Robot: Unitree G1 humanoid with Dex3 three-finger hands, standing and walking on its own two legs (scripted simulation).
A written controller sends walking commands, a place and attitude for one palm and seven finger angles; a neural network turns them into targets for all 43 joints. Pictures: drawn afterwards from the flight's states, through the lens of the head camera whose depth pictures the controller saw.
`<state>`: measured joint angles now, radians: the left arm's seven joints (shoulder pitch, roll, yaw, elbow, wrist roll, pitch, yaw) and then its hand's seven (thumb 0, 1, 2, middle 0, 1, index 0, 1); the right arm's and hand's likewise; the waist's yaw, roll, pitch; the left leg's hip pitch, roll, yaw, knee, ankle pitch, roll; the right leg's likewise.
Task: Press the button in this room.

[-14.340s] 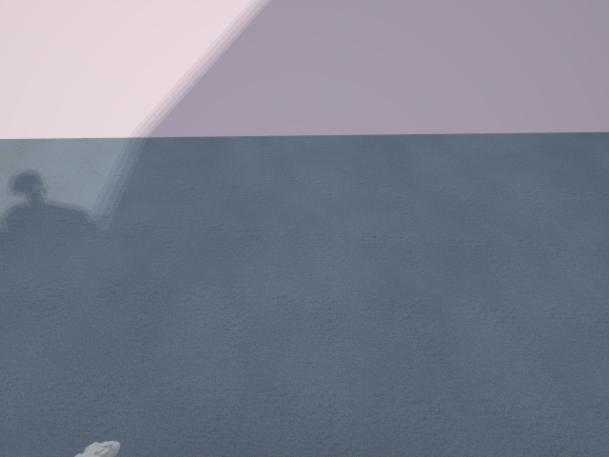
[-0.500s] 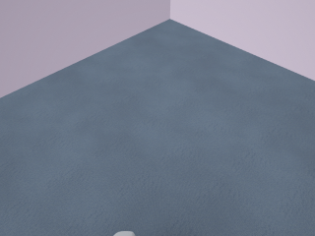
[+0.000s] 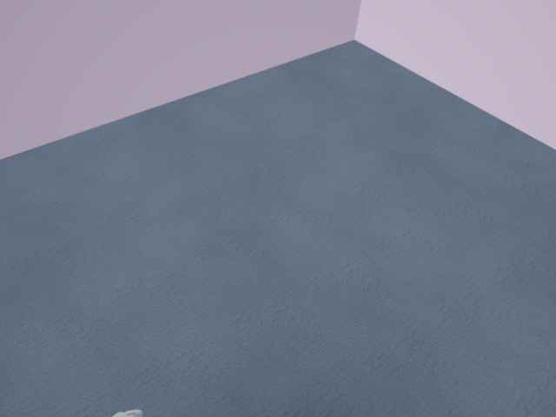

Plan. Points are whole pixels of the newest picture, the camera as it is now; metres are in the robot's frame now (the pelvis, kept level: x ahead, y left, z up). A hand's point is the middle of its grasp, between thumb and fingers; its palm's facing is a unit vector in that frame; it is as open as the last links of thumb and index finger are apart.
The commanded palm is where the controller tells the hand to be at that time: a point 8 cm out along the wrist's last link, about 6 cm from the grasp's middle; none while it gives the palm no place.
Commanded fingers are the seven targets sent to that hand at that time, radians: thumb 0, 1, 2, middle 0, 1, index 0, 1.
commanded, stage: turn or walk to find it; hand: left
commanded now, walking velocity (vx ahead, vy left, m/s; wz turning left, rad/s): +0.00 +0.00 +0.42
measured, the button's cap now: out of the picture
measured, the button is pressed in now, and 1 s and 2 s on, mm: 0 0 0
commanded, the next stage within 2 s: stand and wait in 1.60 s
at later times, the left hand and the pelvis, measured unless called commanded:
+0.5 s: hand out of the picture -0.05 +0.20 -0.18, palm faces +0.29 -0.93 -0.24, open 7.4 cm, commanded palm none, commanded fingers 0.00 0.90 0.90 -0.20 -0.30 -0.20 -0.30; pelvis -0.03 +0.00 -0.01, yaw +14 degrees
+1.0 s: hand out of the picture -0.04 +0.20 -0.15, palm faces +0.44 -0.85 -0.28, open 7.3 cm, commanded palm none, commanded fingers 0.00 0.90 0.90 -0.20 -0.30 -0.20 -0.30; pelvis -0.04 -0.03 -0.01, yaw +26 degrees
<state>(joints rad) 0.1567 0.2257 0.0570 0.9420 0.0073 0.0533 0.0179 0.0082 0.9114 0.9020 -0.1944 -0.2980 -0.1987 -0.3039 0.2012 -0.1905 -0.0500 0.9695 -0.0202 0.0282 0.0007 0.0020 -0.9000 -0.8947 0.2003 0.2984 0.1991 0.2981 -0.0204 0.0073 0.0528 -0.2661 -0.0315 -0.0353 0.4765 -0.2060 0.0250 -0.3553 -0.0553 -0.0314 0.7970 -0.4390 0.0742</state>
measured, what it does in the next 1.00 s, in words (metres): steps on the spot, turning left: right foot, then left foot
